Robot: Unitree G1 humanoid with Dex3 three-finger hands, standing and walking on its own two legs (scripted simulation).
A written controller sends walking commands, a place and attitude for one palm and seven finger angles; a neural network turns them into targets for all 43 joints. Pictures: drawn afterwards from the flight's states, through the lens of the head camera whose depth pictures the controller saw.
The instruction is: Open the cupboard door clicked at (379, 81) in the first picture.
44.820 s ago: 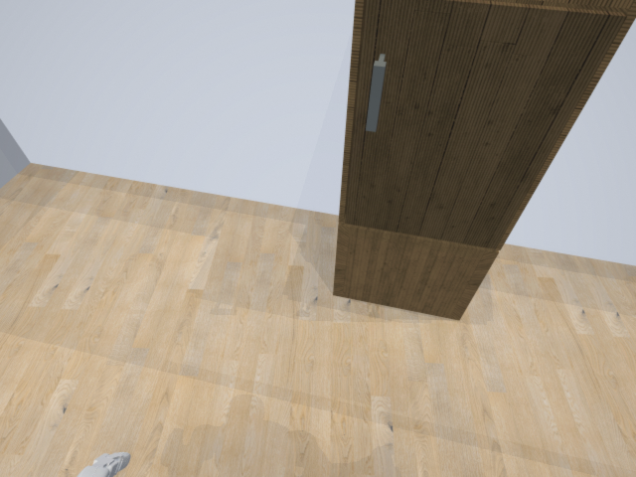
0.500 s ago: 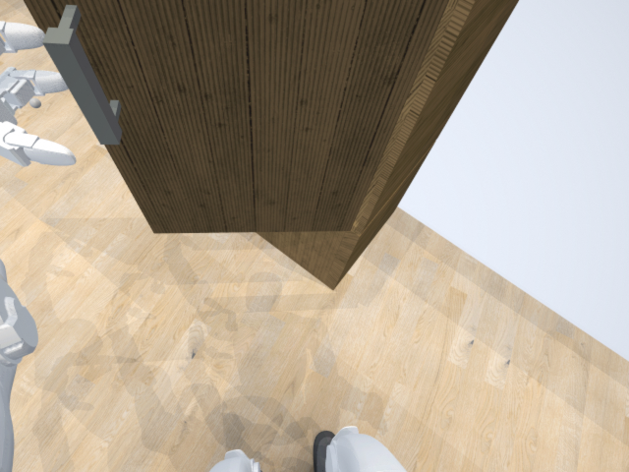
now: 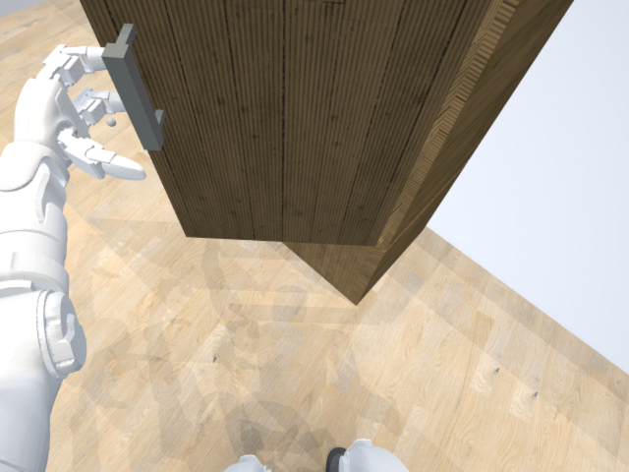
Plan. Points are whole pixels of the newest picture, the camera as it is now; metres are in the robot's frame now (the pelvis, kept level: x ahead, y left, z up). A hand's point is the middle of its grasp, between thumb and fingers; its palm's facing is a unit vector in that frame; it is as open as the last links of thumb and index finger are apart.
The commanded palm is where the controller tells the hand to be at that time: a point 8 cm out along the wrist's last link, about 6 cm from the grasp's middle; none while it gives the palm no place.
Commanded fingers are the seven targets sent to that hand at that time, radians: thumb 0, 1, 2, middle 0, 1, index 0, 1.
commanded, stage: slide the fingers in behind the handle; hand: left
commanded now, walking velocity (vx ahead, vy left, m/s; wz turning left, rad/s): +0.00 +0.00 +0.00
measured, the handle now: (141, 91) +0.55 +0.20 +0.12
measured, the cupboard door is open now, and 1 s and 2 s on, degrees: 41 39 41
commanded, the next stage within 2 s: close the thumb around the handle in 0.84 s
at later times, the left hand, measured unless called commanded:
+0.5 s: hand (155, 117) +0.51 +0.17 +0.12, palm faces -0.06 -1.00 -0.02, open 14.0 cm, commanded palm +0.49 +0.23 +0.11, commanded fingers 0.00 -0.50 0.30 -0.30 -1.20 -0.30 -1.20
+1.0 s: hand (150, 113) +0.52 +0.18 +0.11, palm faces -0.08 -1.00 -0.02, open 13.6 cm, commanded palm +0.50 +0.22 +0.11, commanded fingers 0.00 -0.28 0.40 -0.32 -1.22 -0.32 -1.22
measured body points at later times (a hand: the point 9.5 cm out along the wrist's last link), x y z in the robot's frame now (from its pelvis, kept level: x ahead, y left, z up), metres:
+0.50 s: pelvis -0.02 -0.02 +0.00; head +0.11 -0.01 +0.43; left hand +0.51 +0.23 +0.12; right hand -0.04 -0.28 -0.11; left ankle -0.04 +0.08 -0.70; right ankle +0.01 -0.12 -0.70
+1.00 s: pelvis -0.01 +0.00 +0.00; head +0.11 +0.01 +0.43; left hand +0.52 +0.24 +0.12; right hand -0.03 -0.27 -0.11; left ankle -0.04 +0.08 -0.70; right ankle +0.01 -0.12 -0.70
